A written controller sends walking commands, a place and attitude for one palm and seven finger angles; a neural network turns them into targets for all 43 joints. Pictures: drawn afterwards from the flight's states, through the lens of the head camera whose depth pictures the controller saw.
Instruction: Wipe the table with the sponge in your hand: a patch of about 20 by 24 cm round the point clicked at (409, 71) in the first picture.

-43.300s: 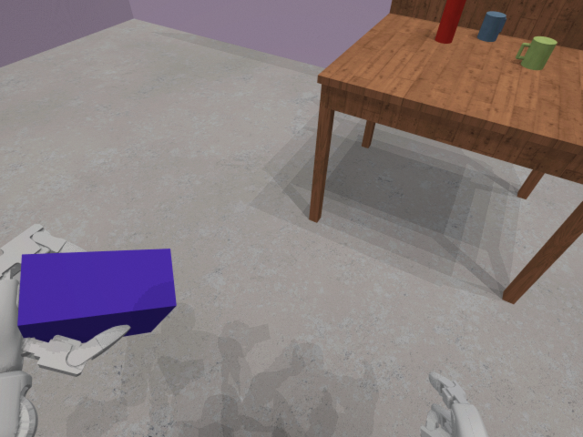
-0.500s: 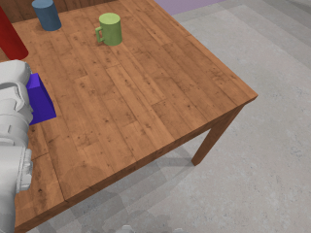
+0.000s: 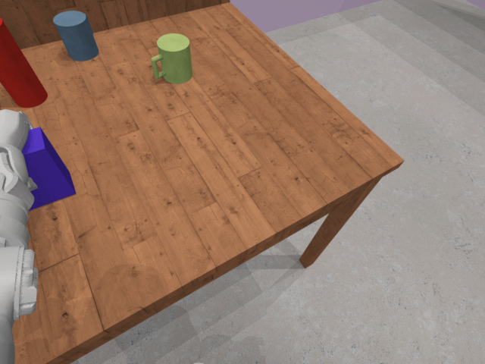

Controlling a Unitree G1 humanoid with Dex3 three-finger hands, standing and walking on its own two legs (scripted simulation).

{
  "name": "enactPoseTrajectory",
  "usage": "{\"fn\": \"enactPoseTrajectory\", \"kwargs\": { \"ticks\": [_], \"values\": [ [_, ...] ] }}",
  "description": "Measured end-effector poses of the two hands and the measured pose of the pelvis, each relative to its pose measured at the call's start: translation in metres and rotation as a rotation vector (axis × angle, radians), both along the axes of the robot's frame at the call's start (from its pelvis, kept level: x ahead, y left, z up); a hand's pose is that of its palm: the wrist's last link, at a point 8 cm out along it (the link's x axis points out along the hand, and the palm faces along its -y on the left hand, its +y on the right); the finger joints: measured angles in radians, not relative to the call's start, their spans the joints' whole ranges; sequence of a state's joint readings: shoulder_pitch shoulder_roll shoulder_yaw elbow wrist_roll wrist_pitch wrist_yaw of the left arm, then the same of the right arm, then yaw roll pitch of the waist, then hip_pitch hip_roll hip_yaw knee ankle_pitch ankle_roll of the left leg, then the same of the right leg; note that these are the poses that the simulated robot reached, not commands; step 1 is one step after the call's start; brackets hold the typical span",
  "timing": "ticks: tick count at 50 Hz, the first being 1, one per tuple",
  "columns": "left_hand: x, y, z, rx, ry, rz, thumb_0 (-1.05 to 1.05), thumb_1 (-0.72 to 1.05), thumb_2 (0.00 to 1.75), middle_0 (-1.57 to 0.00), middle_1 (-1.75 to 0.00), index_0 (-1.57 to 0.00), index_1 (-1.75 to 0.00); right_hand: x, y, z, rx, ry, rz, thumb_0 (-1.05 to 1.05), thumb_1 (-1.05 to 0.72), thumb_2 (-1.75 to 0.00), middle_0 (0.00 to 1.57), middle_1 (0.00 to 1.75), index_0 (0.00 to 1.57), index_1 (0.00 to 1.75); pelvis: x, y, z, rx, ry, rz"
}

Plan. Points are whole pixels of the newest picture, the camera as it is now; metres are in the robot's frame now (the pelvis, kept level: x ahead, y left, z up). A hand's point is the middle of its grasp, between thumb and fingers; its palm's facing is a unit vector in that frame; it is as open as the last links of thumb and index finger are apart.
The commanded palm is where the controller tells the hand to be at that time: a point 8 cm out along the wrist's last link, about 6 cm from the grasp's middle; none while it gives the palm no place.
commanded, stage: slide back across to the first lane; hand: left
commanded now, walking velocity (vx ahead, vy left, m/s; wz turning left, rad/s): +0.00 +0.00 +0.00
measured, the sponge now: (23, 183) +0.42 +0.38 +0.01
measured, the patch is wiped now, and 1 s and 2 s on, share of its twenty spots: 1.00 1.00 1.00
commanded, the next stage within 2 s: wipe back along the first lane in 0.22 s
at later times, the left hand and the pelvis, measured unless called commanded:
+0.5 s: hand out of the picture +0.40 +0.41 +0.06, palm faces -0.12 -0.01 -0.99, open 9.7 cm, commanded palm +0.37 +0.38 +0.09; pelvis +0.01 +0.00 +0.00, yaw +1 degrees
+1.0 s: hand out of the picture +0.36 +0.39 +0.06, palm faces -0.06 -0.01 -1.00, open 9.7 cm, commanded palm +0.32 +0.36 +0.08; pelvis +0.00 +0.02 +0.01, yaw +2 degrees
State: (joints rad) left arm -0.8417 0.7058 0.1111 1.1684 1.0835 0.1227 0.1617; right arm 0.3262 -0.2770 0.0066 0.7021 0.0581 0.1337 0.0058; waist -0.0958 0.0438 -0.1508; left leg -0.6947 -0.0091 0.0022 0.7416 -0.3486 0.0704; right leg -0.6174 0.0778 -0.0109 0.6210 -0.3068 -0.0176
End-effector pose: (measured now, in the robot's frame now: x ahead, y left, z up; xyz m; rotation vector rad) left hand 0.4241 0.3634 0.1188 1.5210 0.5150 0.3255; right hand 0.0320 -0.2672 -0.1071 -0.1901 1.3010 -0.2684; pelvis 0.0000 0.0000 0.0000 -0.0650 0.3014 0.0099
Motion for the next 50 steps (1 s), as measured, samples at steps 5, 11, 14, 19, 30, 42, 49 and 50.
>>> {"fn": "enactPoseTrajectory", "kwargs": {
  "ticks": [5,11,14,19,30,42,49,50],
  "values": [
    [-0.008,0.012,0.000,0.007,0.009,-0.002,0.00,-0.49,1.11,-0.75,-1.37,-0.76,-1.43,0.014,-0.004,0.002,-0.010,-0.004,0.019,0.00,-0.91,-0.90,0.20,0.29,0.20,0.30,0.006,0.000,0.001,-0.001,-0.003,0.004],
    [-0.017,0.022,-0.001,-0.002,0.001,-0.010,0.00,-0.48,1.11,-0.75,-1.38,-0.75,-1.44,0.030,-0.007,0.004,-0.018,-0.012,0.035,0.00,-0.91,-0.90,0.20,0.29,0.20,0.30,0.012,0.000,0.003,-0.001,-0.010,0.007],
    [-0.022,0.029,0.000,-0.002,0.000,-0.006,0.00,-0.48,1.11,-0.74,-1.38,-0.75,-1.44,0.038,-0.008,0.006,-0.019,-0.021,0.042,0.00,-0.91,-0.90,0.20,0.29,0.20,0.30,0.014,0.000,0.003,-0.001,-0.013,0.009],
    [-0.030,0.039,0.000,0.002,0.009,0.010,-0.01,-0.48,1.11,-0.74,-1.38,-0.75,-1.44,0.046,-0.007,0.006,-0.017,-0.027,0.057,0.00,-0.91,-0.90,0.20,0.29,0.20,0.30,0.014,0.001,0.004,-0.002,-0.017,0.016],
    [-0.049,0.033,-0.002,0.017,-0.013,-0.024,-0.01,-0.46,1.10,-0.72,-1.40,-0.73,-1.46,0.053,0.006,0.003,0.012,-0.047,0.065,0.00,-0.91,-0.90,0.20,0.29,0.20,0.30,0.011,0.007,0.005,-0.002,-0.035,0.022],
    [-0.065,0.026,-0.003,0.023,-0.037,-0.030,-0.02,-0.45,1.10,-0.71,-1.41,-0.71,-1.48,0.061,0.022,0.003,0.045,-0.098,0.083,0.00,-0.91,-0.90,0.20,0.29,0.20,0.30,0.004,0.013,0.006,0.000,-0.062,0.022],
    [-0.077,0.020,-0.004,0.028,-0.053,-0.034,-0.02,-0.44,1.10,-0.70,-1.41,-0.70,-1.48,0.070,0.027,0.005,0.055,-0.131,0.093,0.01,-0.91,-0.90,0.20,0.29,0.20,0.30,0.003,0.016,0.007,0.002,-0.080,0.026],
    [-0.079,0.019,-0.004,0.028,-0.055,-0.033,-0.02,-0.44,1.10,-0.70,-1.41,-0.70,-1.48,0.072,0.028,0.005,0.056,-0.137,0.096,0.01,-0.91,-0.90,0.20,0.29,0.20,0.30,0.004,0.016,0.007,0.002,-0.083,0.027]
  ]
}}
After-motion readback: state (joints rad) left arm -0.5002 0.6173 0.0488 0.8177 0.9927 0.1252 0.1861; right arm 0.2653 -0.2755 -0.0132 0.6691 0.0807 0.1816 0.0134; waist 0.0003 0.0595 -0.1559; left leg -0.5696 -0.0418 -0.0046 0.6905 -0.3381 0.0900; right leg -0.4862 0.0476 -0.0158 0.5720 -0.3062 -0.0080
